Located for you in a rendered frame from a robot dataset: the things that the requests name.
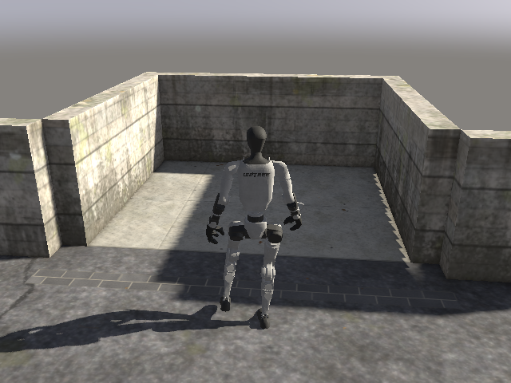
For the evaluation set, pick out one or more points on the robot left upper arm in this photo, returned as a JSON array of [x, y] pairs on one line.
[[226, 181]]

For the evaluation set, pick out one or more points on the right robot hand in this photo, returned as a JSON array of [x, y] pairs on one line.
[[290, 220]]

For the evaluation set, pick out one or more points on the left robot hand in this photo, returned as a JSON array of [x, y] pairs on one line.
[[210, 232]]

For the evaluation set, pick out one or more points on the robot left forearm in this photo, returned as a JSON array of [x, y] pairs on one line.
[[216, 213]]

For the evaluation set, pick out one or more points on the robot left shin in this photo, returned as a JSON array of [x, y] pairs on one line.
[[229, 274]]

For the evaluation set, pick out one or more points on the robot right foot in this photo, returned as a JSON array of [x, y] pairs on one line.
[[264, 322]]

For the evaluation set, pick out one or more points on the robot right upper arm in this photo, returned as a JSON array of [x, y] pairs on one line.
[[285, 181]]

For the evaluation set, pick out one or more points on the robot right forearm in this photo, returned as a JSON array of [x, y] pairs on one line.
[[294, 209]]

